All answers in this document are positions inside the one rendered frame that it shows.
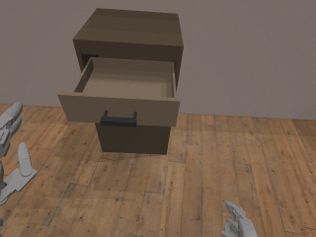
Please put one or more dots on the cabinet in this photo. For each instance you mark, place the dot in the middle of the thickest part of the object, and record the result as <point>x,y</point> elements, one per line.
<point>134,35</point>

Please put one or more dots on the drawer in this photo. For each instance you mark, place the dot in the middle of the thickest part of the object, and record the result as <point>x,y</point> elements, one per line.
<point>122,87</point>

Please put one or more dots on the robot left hand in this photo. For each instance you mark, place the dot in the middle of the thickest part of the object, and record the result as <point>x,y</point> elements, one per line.
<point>10,121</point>

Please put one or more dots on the handle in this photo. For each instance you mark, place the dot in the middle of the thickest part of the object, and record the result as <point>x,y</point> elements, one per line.
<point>118,121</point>

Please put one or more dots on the robot right hand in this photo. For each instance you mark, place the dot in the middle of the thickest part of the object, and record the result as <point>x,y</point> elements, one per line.
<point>244,228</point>

